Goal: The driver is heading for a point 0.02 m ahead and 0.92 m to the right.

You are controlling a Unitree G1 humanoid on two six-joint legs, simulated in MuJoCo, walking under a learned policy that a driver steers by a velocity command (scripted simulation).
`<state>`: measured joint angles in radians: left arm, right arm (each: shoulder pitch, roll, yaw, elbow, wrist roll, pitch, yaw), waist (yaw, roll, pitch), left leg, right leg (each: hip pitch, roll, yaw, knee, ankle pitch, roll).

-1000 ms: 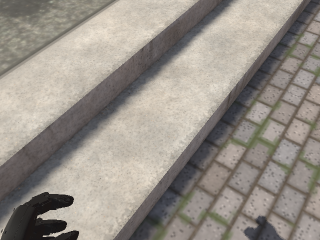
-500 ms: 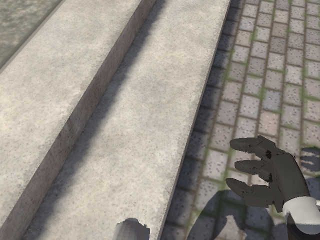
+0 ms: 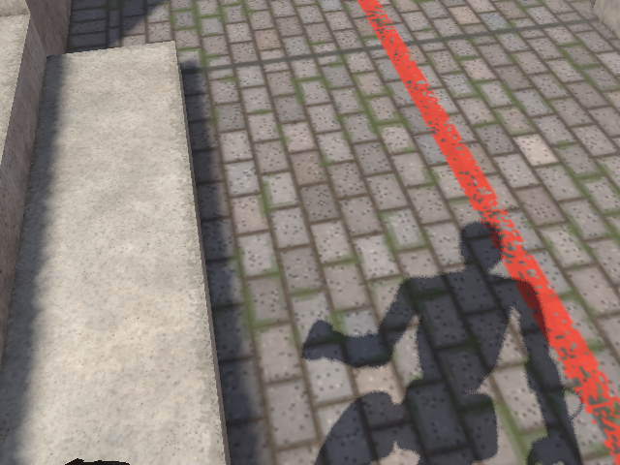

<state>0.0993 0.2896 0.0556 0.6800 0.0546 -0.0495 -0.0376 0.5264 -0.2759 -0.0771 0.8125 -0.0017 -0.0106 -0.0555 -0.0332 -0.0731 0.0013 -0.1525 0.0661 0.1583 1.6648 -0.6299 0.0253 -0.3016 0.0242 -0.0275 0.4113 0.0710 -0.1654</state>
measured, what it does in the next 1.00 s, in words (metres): walks ahead, turning right: left foot 0.16 m higher, then right foot 0.16 m lower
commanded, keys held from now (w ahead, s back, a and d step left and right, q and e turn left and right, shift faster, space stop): w+shift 0.22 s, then w+e+shift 0.06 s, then e+shift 0.72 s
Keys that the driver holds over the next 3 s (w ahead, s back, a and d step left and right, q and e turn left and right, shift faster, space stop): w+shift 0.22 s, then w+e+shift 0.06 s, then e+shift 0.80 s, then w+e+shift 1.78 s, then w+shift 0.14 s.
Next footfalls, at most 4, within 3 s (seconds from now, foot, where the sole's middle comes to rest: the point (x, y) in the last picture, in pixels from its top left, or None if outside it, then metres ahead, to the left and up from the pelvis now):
0.28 left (217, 448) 0.50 0.20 -0.64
0.66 right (347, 394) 0.68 -0.07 -0.80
1.08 left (343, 301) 0.94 -0.08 -0.79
1.40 right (399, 387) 0.69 -0.19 -0.79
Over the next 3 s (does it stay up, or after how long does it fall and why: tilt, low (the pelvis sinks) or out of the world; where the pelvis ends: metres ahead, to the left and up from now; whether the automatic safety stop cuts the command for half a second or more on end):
stays up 0.53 -1.40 -0.05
